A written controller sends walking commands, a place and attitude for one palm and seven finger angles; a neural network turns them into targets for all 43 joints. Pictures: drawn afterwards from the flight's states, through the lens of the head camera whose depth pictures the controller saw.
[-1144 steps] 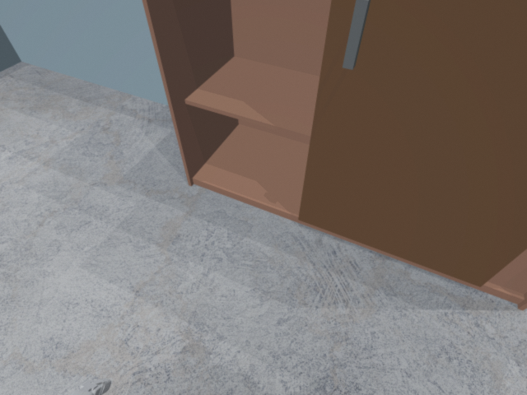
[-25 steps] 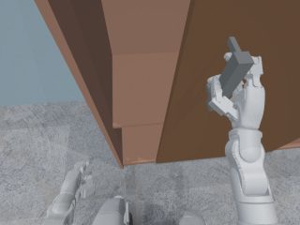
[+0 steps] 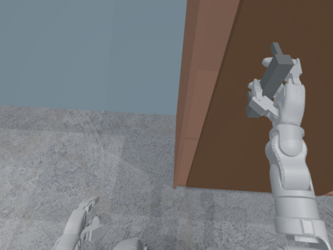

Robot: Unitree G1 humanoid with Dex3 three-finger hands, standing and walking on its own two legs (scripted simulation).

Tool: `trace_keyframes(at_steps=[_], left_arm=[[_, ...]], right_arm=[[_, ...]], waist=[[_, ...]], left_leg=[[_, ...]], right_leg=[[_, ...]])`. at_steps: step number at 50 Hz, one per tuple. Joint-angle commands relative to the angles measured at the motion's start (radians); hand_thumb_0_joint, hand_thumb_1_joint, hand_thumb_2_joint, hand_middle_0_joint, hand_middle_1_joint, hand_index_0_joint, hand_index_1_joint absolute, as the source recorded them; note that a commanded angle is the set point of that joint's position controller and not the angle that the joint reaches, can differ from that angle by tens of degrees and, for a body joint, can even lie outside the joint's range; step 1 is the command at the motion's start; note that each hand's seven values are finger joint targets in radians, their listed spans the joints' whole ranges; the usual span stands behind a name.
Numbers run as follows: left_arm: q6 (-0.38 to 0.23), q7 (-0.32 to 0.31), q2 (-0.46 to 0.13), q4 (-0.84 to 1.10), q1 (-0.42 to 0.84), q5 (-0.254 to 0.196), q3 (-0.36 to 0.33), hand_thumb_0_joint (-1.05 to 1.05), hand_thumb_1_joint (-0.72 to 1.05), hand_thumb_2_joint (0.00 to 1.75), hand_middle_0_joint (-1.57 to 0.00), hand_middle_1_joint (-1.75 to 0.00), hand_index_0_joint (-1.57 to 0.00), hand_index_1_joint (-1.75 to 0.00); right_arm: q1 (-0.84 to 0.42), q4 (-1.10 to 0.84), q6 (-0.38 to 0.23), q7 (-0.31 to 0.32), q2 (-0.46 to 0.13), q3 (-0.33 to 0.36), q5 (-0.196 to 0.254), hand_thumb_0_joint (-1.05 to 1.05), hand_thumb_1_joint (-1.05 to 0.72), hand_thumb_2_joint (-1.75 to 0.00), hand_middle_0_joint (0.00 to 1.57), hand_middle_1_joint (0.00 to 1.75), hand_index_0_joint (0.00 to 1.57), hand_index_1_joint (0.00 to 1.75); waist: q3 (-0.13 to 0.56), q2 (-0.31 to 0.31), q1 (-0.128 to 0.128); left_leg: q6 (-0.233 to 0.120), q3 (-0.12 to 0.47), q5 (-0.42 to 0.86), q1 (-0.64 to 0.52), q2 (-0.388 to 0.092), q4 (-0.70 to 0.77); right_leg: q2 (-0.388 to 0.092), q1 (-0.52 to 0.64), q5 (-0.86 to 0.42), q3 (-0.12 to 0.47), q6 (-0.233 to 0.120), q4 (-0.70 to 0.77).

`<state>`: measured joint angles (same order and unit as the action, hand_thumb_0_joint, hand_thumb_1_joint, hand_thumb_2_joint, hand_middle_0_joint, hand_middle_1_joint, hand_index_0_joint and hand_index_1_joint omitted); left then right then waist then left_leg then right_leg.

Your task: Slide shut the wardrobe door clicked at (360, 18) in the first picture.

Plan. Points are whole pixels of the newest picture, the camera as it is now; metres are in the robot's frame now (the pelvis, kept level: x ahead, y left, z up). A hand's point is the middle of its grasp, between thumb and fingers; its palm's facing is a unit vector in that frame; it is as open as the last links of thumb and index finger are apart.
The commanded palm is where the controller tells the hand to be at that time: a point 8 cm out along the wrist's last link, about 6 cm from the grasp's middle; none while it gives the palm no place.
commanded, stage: step sideways, sliding the door along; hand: right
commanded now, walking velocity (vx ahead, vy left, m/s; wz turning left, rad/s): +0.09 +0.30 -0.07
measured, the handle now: (263, 82) +0.44 -0.20 +0.16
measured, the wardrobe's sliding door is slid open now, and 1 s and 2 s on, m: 0.05 0.00 0.00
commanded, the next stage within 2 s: stop walking and hold the door there in 0.40 s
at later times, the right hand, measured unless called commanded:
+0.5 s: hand (226, 92) +0.40 -0.11 +0.17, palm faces +0.44 +0.90 -0.05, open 7.0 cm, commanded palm +0.35 -0.14 +0.15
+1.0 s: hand (230, 93) +0.40 -0.12 +0.16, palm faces +0.51 +0.82 -0.24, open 6.8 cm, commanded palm +0.35 -0.15 +0.15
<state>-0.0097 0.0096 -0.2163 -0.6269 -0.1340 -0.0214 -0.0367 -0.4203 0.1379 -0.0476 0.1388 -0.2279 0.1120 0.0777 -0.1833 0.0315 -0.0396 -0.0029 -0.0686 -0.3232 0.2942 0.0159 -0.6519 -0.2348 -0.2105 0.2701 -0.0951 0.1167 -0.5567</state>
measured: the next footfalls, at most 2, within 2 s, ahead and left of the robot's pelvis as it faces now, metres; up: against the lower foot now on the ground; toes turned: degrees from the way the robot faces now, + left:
left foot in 0.02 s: +0.06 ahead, +0.13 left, +0.00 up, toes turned +4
right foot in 0.24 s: +0.01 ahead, -0.07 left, +0.00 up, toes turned -8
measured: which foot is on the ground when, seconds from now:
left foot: up 0.00-0.00, down 0.02-0.26, up 0.28-0.50, down 0.52-1.00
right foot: down 0.00-0.08, up 0.10-0.22, down 0.24-0.56, up 0.58-0.80, down 0.82-1.00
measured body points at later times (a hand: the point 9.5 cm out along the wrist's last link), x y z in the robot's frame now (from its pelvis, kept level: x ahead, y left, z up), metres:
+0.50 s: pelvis -0.01 +0.15 +0.00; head +0.04 +0.14 +0.44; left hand +0.15 +0.36 -0.13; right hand +0.37 -0.16 +0.17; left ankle +0.03 +0.30 -0.72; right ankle -0.03 -0.06 -0.73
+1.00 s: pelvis +0.02 +0.20 +0.01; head +0.03 +0.21 +0.46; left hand +0.17 +0.48 -0.08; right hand +0.36 -0.16 +0.17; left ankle +0.04 +0.31 -0.73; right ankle +0.07 +0.11 -0.73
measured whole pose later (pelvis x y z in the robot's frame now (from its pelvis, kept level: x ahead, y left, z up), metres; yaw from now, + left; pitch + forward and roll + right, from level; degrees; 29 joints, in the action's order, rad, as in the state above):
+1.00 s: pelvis +0.02 +0.20 +0.01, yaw +1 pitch -2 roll +0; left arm -0.02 -0.09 -0.31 -0.64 -0.20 -0.05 -0.01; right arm -0.43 0.63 -0.13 0.11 -0.51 0.40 0.04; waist -0.05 0.02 0.02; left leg -0.01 -0.06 -0.24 0.21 -0.02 -0.48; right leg -0.01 -0.24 0.18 -0.14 -0.06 -0.45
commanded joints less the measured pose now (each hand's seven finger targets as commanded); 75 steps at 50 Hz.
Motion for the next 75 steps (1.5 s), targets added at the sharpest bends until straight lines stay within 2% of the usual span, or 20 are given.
trace_keyframes(at_steps=[1,2,4,6,10,11,13,14,19,25,26,27,28,31,35,39,42,46,53,75], left_arm=[[-0.041,-0.005,-0.125,0.145,0.072,-0.036,-0.022,0.00,0.90,0.90,-0.20,-0.30,-0.20,-0.30],[-0.046,-0.011,-0.103,0.149,0.069,-0.040,-0.014,0.00,0.90,0.90,-0.20,-0.30,-0.20,-0.30],[-0.038,-0.029,-0.113,0.116,0.075,-0.029,-0.035,0.00,0.90,0.90,-0.20,-0.30,-0.20,-0.30],[-0.047,-0.040,-0.086,0.100,0.083,-0.022,-0.002,0.00,0.90,0.90,-0.20,-0.30,-0.20,-0.30],[-0.035,-0.060,-0.104,0.079,0.036,-0.008,-0.004,0.00,0.90,0.90,-0.20,-0.30,-0.20,-0.30],[-0.033,-0.064,-0.117,0.078,0.030,-0.019,-0.011,0.00,0.90,0.90,-0.20,-0.30,-0.20,-0.30],[-0.034,-0.040,-0.150,0.103,0.033,-0.021,-0.030,0.00,0.90,0.90,-0.20,-0.30,-0.20,-0.30],[-0.036,-0.039,-0.095,0.113,0.079,-0.003,-0.011,0.00,0.90,0.90,-0.20,-0.30,-0.20,-0.30],[-0.025,-0.015,-0.128,0.106,0.038,-0.038,-0.023,0.00,0.90,0.90,-0.20,-0.30,-0.20,-0.30],[-0.025,-0.007,-0.148,0.111,0.035,-0.061,-0.025,0.00,0.90,0.90,-0.20,-0.30,-0.20,-0.30],[-0.007,-0.024,-0.209,0.032,-0.023,-0.041,-0.035,0.00,0.90,0.90,-0.20,-0.30,-0.20,-0.30],[0.007,-0.020,-0.165,0.058,-0.038,-0.044,-0.024,0.00,0.90,0.90,-0.20,-0.30,-0.20,-0.30],[-0.001,-0.022,-0.144,0.073,0.017,-0.051,-0.032,0.00,0.90,0.90,-0.20,-0.30,-0.20,-0.30],[-0.032,-0.056,-0.144,0.020,0.028,-0.027,0.013,0.00,0.90,0.90,-0.20,-0.30,-0.20,-0.30],[-0.062,-0.077,-0.162,0.043,0.006,-0.024,0.001,0.00,0.90,0.90,-0.20,-0.30,-0.20,-0.30],[-0.043,-0.083,-0.193,0.076,-0.010,-0.038,-0.027,0.00,0.90,0.90,-0.20,-0.30,-0.20,-0.30],[-0.032,-0.079,-0.221,0.098,-0.020,-0.056,-0.034,0.00,0.90,0.90,-0.20,-0.30,-0.20,-0.30],[-0.046,-0.101,-0.205,0.106,-0.007,-0.031,-0.010,0.00,0.90,0.90,-0.20,-0.30,-0.20,-0.30],[-0.071,-0.121,-0.212,0.079,-0.055,-0.026,-0.002,0.00,0.90,0.90,-0.20,-0.30,-0.20,-0.30],[-0.067,-0.126,-0.215,0.037,-0.076,-0.028,-0.010,0.00,0.90,0.90,-0.20,-0.30,-0.20,-0.30]], right_arm=[[-0.490,-0.263,-0.122,-0.066,-0.056,-0.136,-0.036,0.00,-0.90,-0.90,0.45,1.40,0.45,1.40],[-0.510,-0.249,-0.124,-0.062,-0.063,-0.124,-0.033,0.00,-0.90,-0.90,0.45,1.40,0.45,1.40],[-0.493,-0.132,-0.105,-0.046,-0.153,-0.045,-0.024,0.00,-0.90,-0.90,0.45,1.40,0.45,1.40],[-0.546,-0.183,-0.108,-0.042,-0.020,-0.137,-0.004,0.00,-0.90,-0.90,0.45,1.40,0.45,1.40],[-0.574,-0.166,-0.128,-0.017,-0.112,-0.052,-0.007,0.00,-0.90,-0.90,0.45,1.40,0.45,1.40],[-0.557,-0.149,-0.121,-0.020,-0.113,-0.066,0.002,0.00,-0.90,-0.90,0.45,1.40,0.45,1.40],[-0.587,-0.143,-0.118,-0.052,-0.050,-0.127,0.015,0.00,-0.90,-0.90,0.45,1.40,0.45,1.40],[-0.603,-0.155,-0.127,-0.072,-0.006,-0.163,0.005,0.00,-0.90,-0.90,0.45,1.40,0.45,1.40],[-0.718,-0.099,-0.093,-0.075,0.123,-0.281,0.007,0.00,-0.90,-0.90,0.45,1.40,0.45,1.40],[-0.745,-0.040,-0.100,-0.067,0.002,-0.197,0.000,0.00,-0.90,-0.90,0.45,1.40,0.45,1.40],[-0.523,0.265,-0.093,-0.016,-0.640,0.375,-0.055,0.00,-0.90,-0.90,0.45,1.40,0.45,1.40],[-0.515,0.300,-0.087,-0.034,-0.556,0.273,-0.061,0.00,-0.90,-0.90,0.45,1.40,0.45,1.40],[-0.552,0.242,-0.093,-0.047,-0.507,0.228,-0.052,0.00,-0.90,-0.90,0.45,1.40,0.45,1.40],[-0.483,0.309,-0.126,-0.031,-0.598,0.346,-0.050,0.00,-0.90,-0.90,0.45,1.40,0.45,1.40],[-0.445,0.316,-0.151,-0.017,-0.594,0.379,-0.057,0.00,-0.90,-0.90,0.45,1.40,0.45,1.40],[-0.368,0.292,-0.145,-0.010,-0.580,0.359,-0.059,0.00,-0.90,-0.90,0.45,1.40,0.45,1.40],[-0.323,0.274,-0.142,-0.021,-0.539,0.314,-0.055,0.00,-0.90,-0.90,0.45,1.40,0.45,1.40],[-0.287,0.256,-0.152,-0.009,-0.591,0.342,-0.062,0.00,-0.90,-0.90,0.45,1.40,0.45,1.40],[-0.306,0.311,-0.141,0.005,-0.584,0.321,-0.061,0.00,-0.90,-0.90,0.45,1.40,0.45,1.40],[-0.200,0.353,-0.150,0.000,-0.603,0.354,-0.058,0.00,-0.90,-0.90,0.45,1.40,0.45,1.40]], waist=[[0.435,0.153,0.064],[0.452,0.099,0.073],[0.453,-0.332,0.040],[0.430,-0.130,0.054],[0.537,-0.166,0.048],[0.529,-0.122,0.065],[0.521,0.145,0.064],[0.457,0.214,0.059],[0.456,0.196,0.069],[0.450,0.252,0.072],[0.444,0.202,0.024],[0.474,-0.034,0.032],[0.492,-0.335,0.021],[0.445,-0.027,0.017],[0.450,-0.188,0.022],[0.458,-0.114,0.037],[0.437,0.004,0.034],[0.378,0.181,0.034],[0.351,0.079,0.044],[0.355,0.011,0.053]], left_leg=[[0.010,-0.032,0.213,-0.187,-0.034,0.243],[-0.005,-0.014,0.338,-0.206,-0.068,0.281],[-0.151,0.325,0.424,-0.234,-0.242,0.332],[-0.209,0.300,0.436,-0.259,-0.253,0.297],[-0.143,0.165,0.604,-0.330,-0.181,0.171],[-0.103,0.133,0.578,-0.245,-0.163,0.093],[0.000,0.087,0.043,0.161,-0.041,-0.150],[-0.004,0.122,-0.110,0.265,-0.040,-0.267],[-0.019,0.046,-0.079,0.110,-0.049,-0.133],[-0.002,-0.081,0.199,-0.153,0.004,0.236],[0.000,-0.069,0.306,-0.206,0.005,0.307],[-0.060,0.080,0.562,-0.447,-0.116,0.260],[-0.143,0.323,0.756,-0.513,-0.255,0.262],[-0.164,0.295,0.655,-0.397,-0.327,0.256],[-0.117,0.221,0.853,-0.442,-0.304,0.262],[-0.074,0.207,0.862,-0.374,-0.306,0.215],[-0.015,0.170,0.629,-0.226,-0.199,0.201],[-0.008,0.073,0.037,-0.090,-0.103,0.165],[-0.022,0.125,0.053,-0.139,-0.120,0.286],[-0.018,0.151,0.228,-0.094,-0.117,0.317]], right_leg=[[-0.080,0.128,-0.416,0.049,-0.158,-0.075],[-0.019,0.106,-0.355,0.013,-0.136,-0.142],[0.163,-0.137,0.240,0.033,-0.101,-0.421],[0.161,-0.197,0.292,0.112,-0.121,-0.424],[0.168,0.032,-0.033,-0.001,-0.122,0.093],[0.114,0.166,-0.211,0.025,-0.133,0.218],[-0.254,0.450,-0.762,0.424,-0.324,0.183],[-0.291,0.481,-0.840,0.456,-0.368,0.171],[-0.172,0.370,-0.666,0.169,-0.282,0.061],[-0.047,0.247,-0.585,0.058,-0.174,-0.108],[-0.006,0.158,-0.566,-0.014,-0.165,-0.199],[0.104,-0.089,-0.361,-0.021,-0.144,-0.374],[0.188,-0.283,0.187,0.037,-0.102,-0.545],[0.155,-0.262,0.249,0.152,-0.127,-0.449],[0.200,-0.143,0.111,0.049,-0.122,-0.057],[0.176,0.010,-0.164,0.058,-0.127,0.148],[0.057,0.129,-0.538,0.128,-0.166,0.130],[-0.033,0.113,-0.419,0.243,-0.208,0.237],[0.051,-0.025,0.101,0.173,-0.164,0.257],[0.084,0.073,-0.158,0.125,-0.158,0.190]])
